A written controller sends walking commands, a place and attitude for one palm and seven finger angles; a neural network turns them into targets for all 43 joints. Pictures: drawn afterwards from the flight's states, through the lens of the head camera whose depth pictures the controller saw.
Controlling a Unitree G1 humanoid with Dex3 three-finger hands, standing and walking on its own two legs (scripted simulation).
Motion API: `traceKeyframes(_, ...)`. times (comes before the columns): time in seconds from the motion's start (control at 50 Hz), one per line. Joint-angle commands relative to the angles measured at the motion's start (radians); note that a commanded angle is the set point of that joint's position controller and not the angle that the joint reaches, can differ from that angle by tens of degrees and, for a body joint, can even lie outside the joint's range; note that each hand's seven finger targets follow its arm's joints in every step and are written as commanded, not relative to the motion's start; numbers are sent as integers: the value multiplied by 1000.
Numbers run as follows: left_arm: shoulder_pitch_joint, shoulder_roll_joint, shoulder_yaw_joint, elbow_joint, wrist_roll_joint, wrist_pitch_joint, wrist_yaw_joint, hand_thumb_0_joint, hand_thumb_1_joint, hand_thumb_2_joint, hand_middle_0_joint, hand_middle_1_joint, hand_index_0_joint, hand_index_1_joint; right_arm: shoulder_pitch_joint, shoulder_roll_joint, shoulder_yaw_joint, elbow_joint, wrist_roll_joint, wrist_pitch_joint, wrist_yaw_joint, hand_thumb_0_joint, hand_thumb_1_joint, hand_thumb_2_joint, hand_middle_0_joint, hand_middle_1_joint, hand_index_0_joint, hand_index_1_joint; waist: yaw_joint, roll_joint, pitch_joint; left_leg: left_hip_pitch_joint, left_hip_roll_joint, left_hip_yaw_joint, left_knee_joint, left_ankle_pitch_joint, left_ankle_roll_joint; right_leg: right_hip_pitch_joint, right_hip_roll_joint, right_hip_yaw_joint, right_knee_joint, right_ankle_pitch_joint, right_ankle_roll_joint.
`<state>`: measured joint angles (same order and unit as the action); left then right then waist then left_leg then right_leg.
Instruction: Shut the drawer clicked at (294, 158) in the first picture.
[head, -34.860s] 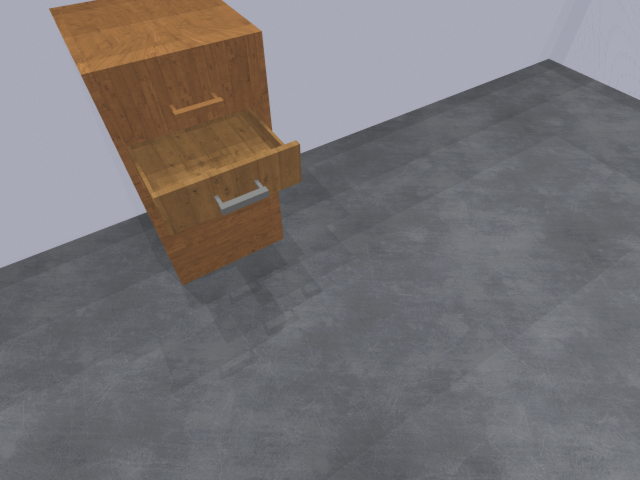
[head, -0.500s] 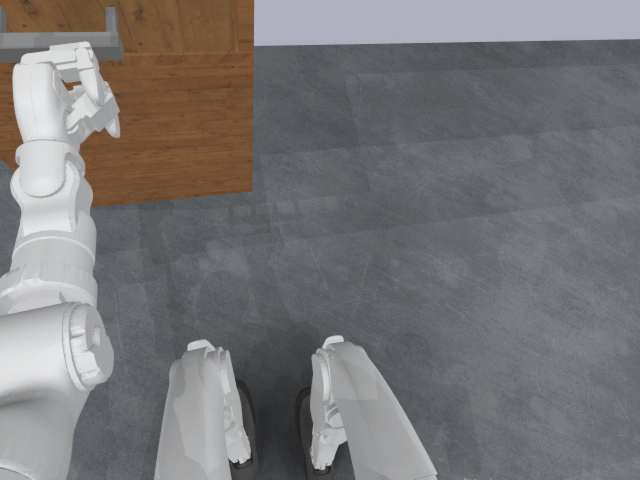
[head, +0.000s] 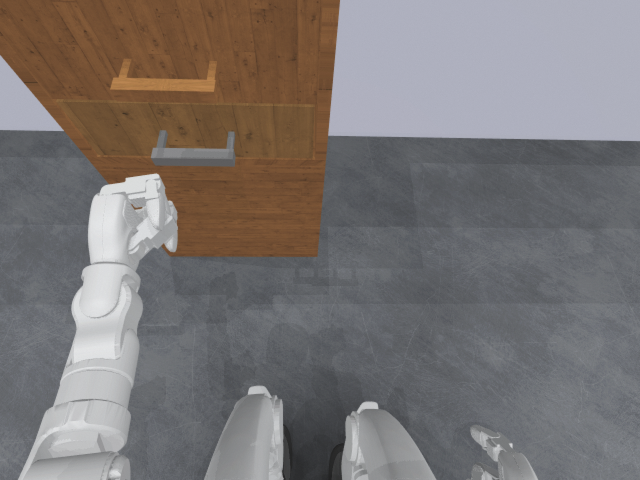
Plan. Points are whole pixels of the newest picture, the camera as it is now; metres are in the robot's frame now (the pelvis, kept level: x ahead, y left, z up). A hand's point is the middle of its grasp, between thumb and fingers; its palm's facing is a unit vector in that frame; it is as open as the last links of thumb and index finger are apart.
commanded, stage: draw the hand back to the body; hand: left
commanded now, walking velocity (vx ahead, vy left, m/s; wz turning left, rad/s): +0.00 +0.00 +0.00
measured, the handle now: (195, 147) +0.60 +0.22 -0.09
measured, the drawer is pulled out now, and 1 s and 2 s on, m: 0.00 0.00 0.00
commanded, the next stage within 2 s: step back with the hand held close in 1.02 s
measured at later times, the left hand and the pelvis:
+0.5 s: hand (28, 270) +0.29 +0.23 +0.17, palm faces +0.26 -0.92 -0.30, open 3.2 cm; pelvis +0.04 +0.01 +0.11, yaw +2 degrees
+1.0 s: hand out of the picture +0.20 +0.25 +0.29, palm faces +0.44 -0.80 -0.39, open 3.2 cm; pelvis +0.04 +0.00 +0.13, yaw +2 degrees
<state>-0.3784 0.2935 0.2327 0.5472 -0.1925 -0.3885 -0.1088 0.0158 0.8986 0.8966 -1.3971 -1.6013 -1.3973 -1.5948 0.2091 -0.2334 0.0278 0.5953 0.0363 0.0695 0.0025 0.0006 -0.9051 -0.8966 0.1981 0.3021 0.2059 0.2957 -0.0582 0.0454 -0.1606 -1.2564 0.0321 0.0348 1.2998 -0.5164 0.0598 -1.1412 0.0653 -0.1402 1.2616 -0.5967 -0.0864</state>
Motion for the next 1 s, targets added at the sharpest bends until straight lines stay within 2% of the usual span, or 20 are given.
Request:
traceKeyframes(0.0,-179,118,-24,-157,-17,-83,-38,0,900,900,-1400,-1600,-1400,-1600,103,-162,-67,-77,6,-43,-19,0,-900,-900,200,300,200,300,-42,13,-383,457,-12,-82,-176,311,-18,293,-18,148,-256,395,76)
traceKeyframes(0.02,-148,124,-22,-169,-21,-79,-48,0,900,900,-1400,-1600,-1400,-1600,99,-164,-67,-93,9,-42,-18,0,-900,-900,200,300,200,300,-27,44,-382,487,-17,-77,-194,329,-17,321,-19,150,-269,414,70)
traceKeyframes(0.12,48,157,13,-314,-60,-61,-64,0,900,900,-1400,-1600,-1400,-1600,57,-154,-60,-174,18,-38,-22,0,-900,-900,200,300,200,300,21,34,-349,598,-24,-64,-307,396,-15,498,-22,151,-352,517,73)
traceKeyframes(0.14,126,246,-4,-364,68,39,39,0,900,900,-1400,-1600,-1400,-1600,-1,-132,-57,-212,27,10,-35,0,-900,-900,200,300,200,300,86,76,-417,727,-26,-50,-405,417,-32,594,-55,210,-427,536,58)
traceKeyframes(0.16,154,178,-47,-448,71,93,94,0,900,900,-1400,-1600,-1400,-1600,-3,-115,-52,-253,30,24,-49,0,-900,-900,200,300,200,300,54,75,-350,764,-23,-47,-451,422,-30,605,-52,186,-462,532,58)
traceKeyframes(0.18,191,158,-71,-465,83,138,133,0,900,900,-1400,-1600,-1400,-1600,-10,-116,-47,-259,29,34,-58,0,-900,-900,200,300,200,300,49,65,-297,774,-20,-44,-479,398,-27,622,-53,180,-494,511,60)
traceKeyframes(0.22,198,195,-50,-509,99,189,197,0,900,900,-1400,-1600,-1400,-1600,-32,-121,-37,-259,27,43,-84,0,-900,-900,200,300,200,300,37,-11,-227,785,-11,-55,-530,366,-20,669,-56,181,-549,497,66)
traceKeyframes(0.24,206,177,-69,-526,105,205,217,0,900,900,-1400,-1600,-1400,-1600,-47,-118,-32,-261,27,40,-92,0,-900,-900,200,300,200,300,33,-9,-185,820,-6,-65,-567,339,-21,666,-56,176,-581,457,66)
traceKeyframes(0.26,207,173,-78,-562,109,217,233,0,900,900,-1400,-1600,-1400,-1600,-55,-120,-30,-261,25,33,-99,0,-900,-900,200,300,200,300,33,18,-176,867,-6,-66,-594,344,-20,684,-57,170,-608,452,63)
traceKeyframes(0.32,224,171,-90,-627,114,249,258,0,900,900,-1400,-1600,-1400,-1600,-79,-125,-23,-248,22,3,-116,0,-900,-900,200,300,200,300,33,6,-126,971,-4,-73,-668,385,-15,747,-59,159,-686,483,61)
traceKeyframes(0.44,457,153,-67,-729,107,293,241,0,900,900,-1400,-1600,-1400,-1600,-114,-115,-12,-225,18,-53,-107,0,-900,-900,200,300,200,300,67,-12,-27,1110,0,-76,-796,479,-22,870,-67,140,-808,553,56)
traceKeyframes(0.56,641,190,18,-942,100,297,224,0,900,900,-1400,-1600,-1400,-1600,-135,-106,-13,-218,6,-93,-83,0,-900,-900,200,300,200,300,90,-9,3,1193,4,-75,-862,583,-28,968,-71,133,-879,624,56)
traceKeyframes(0.58,663,180,18,-973,99,297,221,0,900,900,-1400,-1600,-1400,-1600,-143,-102,-13,-217,5,-98,-79,0,-900,-900,200,300,200,300,90,26,23,1204,5,-72,-870,587,-30,967,-71,135,-889,619,56)
traceKeyframes(0.64,709,193,52,-1060,94,290,221,0,900,900,-1400,-1600,-1400,-1600,-148,-100,-17,-213,-1,-116,-72,0,-900,-900,200,300,200,300,90,12,63,1208,4,-72,-891,547,-29,973,-67,136,-921,591,57)
traceKeyframes(0.68,741,203,75,-1133,96,278,224,0,900,900,-1400,-1600,-1400,-1600,-148,-97,-19,-210,-5,-132,-69,0,-900,-900,200,300,200,300,95,38,47,1225,5,-77,-897,549,-30,985,-67,135,-923,582,57)
traceKeyframes(0.82,880,248,183,-1269,85,243,228,0,900,900,-1400,-1600,-1400,-1600,-154,-96,-32,-197,-5,-180,-60,0,-900,-900,200,300,200,300,113,6,75,1207,1,-65,-879,533,-26,992,-67,151,-946,602,57)
traceKeyframes(0.84,902,197,145,-1198,88,246,224,0,900,900,-1400,-1600,-1400,-1600,-149,-90,-31,-182,-7,-179,-60,0,-900,-900,200,300,200,300,102,-15,123,1196,1,-64,-886,509,-26,970,-69,143,-940,579,59)
traceKeyframes(0.88,883,157,113,-1147,88,251,218,0,900,900,-1400,-1600,-1400,-1600,-143,-99,-38,-181,-4,-174,-59,0,-900,-900,200,300,200,300,92,-46,166,1180,2,-63,-892,462,-22,947,-71,144,-948,535,65)
traceKeyframes(0.92,866,167,121,-1122,91,248,219,0,900,900,-1400,-1600,-1400,-1600,-148,-105,-43,-175,-6,-174,-63,0,-900,-900,200,300,200,300,93,-70,177,1183,-1,-60,-890,439,-16,931,-73,150,-967,508,68)
traceKeyframes(0.98,836,197,137,-1172,93,233,227,0,900,900,-1400,-1600,-1400,-1600,-151,-98,-41,-181,-9,-184,-69,0,-900,-900,200,300,200,300,104,-23,121,1189,-7,-59,-887,418,-11,963,-85,163,-958,483,67)
